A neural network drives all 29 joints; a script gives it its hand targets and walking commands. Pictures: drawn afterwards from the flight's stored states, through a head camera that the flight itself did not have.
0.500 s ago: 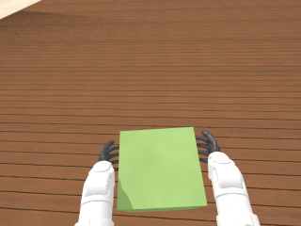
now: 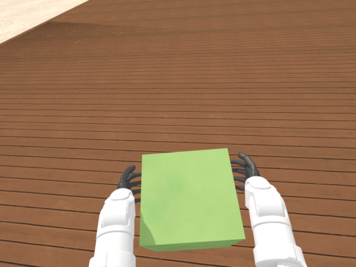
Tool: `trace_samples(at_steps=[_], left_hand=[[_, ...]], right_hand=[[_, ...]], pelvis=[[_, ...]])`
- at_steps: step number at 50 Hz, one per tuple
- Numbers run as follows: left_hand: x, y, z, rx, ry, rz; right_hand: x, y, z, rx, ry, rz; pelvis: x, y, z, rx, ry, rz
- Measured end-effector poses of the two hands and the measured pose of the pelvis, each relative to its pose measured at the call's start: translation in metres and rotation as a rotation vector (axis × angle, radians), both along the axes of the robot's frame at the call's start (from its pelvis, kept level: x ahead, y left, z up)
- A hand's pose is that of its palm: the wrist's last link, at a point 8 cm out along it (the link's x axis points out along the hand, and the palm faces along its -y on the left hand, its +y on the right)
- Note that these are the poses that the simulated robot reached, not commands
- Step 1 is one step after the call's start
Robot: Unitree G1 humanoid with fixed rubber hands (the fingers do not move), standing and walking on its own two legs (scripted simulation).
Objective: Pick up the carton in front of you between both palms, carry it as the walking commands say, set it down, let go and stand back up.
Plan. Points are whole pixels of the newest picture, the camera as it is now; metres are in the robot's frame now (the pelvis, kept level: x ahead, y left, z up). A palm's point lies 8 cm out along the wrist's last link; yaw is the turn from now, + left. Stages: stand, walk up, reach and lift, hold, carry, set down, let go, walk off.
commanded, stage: hold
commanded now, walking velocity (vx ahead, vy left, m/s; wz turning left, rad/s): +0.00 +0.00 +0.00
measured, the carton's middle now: (188, 204) +0.31 +0.00 -0.06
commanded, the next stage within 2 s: set down in 0.12 s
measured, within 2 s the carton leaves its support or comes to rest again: neither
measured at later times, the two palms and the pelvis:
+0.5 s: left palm (131, 191) +0.34 +0.15 -0.01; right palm (242, 182) +0.33 -0.15 +0.00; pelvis -0.01 +0.03 -0.01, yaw -1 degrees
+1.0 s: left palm (146, 210) +0.39 +0.15 -0.21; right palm (233, 211) +0.36 -0.15 -0.19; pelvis -0.04 +0.03 -0.13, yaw +0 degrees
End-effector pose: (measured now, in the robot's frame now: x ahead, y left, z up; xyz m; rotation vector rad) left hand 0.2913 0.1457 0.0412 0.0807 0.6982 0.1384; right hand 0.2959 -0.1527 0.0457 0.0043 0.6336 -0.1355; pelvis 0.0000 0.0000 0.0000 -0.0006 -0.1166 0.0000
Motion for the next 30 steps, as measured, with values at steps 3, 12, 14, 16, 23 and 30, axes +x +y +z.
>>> trace_samples(at_steps=[3,12,14,16,23,30], left_hand=[[0.0,0.001,0.0,-0.001,0.0,0.003],[0.006,0.007,-0.002,-0.006,0.006,0.001],[0.01,0.009,-0.004,-0.007,0.01,0.002],[0.015,0.009,-0.009,-0.008,0.016,0.004],[0.041,0.003,-0.038,0.009,0.044,-0.025],[0.056,-0.002,-0.109,0.021,0.059,-0.079]], right_hand=[[0.001,0.001,0.001,0.0,0.0,0.001],[0.006,0.008,0.001,-0.001,0.003,-0.009],[0.009,0.01,-0.001,0.005,0.006,-0.022],[0.013,0.012,-0.004,0.01,0.01,-0.038],[0.033,0.009,-0.031,-0.003,0.03,-0.093],[0.037,0.004,-0.1,-0.025,0.044,-0.125]], pelvis=[[0.001,0.0,0.0,-0.001,0.0,0.001],[0.002,0.009,0.0,-0.004,0.004,-0.001],[0.001,0.012,-0.001,-0.005,0.008,-0.003],[0.0,0.016,-0.003,-0.006,0.015,-0.005],[-0.007,0.031,-0.012,-0.004,0.1,-0.02],[-0.018,0.04,-0.026,0.013,0.309,-0.035]])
